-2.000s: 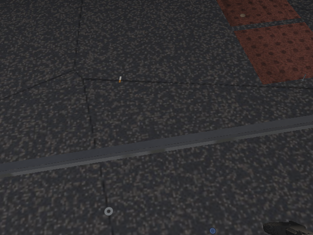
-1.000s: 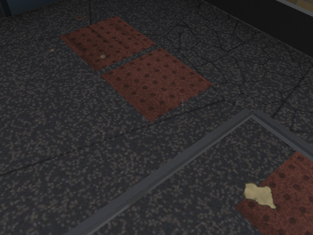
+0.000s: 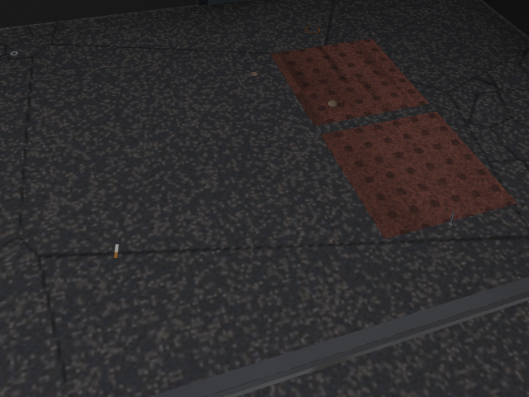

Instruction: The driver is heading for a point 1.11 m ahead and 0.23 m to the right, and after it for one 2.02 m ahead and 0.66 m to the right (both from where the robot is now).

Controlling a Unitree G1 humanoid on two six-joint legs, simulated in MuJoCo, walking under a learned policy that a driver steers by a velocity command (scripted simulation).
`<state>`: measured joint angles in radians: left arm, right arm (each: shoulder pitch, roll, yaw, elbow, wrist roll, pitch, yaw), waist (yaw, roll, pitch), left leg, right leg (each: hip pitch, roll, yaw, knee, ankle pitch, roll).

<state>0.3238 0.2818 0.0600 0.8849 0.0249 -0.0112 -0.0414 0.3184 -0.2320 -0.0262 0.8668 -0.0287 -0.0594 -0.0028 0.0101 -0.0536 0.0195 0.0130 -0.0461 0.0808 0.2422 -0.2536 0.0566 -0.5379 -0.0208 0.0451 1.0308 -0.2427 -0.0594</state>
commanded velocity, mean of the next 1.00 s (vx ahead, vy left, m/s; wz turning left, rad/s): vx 0.48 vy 0.00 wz -0.36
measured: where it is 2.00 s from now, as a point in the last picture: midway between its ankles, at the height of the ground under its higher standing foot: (352, 227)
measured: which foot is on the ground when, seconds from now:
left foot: down 0.00-0.26, up 0.28-0.76, down 0.78-1.00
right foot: up 0.00-0.26, down 0.28-0.82, up 0.84-1.00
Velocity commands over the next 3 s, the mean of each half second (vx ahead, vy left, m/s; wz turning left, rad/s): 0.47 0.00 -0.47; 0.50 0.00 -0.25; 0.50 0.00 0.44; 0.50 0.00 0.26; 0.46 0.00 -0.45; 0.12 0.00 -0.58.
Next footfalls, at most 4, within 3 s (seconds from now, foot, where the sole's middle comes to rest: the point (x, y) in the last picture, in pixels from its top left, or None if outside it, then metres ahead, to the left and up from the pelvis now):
0.28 right None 0.29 -0.11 -0.78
0.78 left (287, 342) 0.64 -0.06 -0.74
1.26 right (391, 307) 0.76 -0.35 -0.74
1.78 left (317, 219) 1.06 -0.16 -0.74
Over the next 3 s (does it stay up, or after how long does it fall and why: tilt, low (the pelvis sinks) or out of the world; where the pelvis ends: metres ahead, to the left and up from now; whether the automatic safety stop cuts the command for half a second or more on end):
stays up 1.43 -0.27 0.03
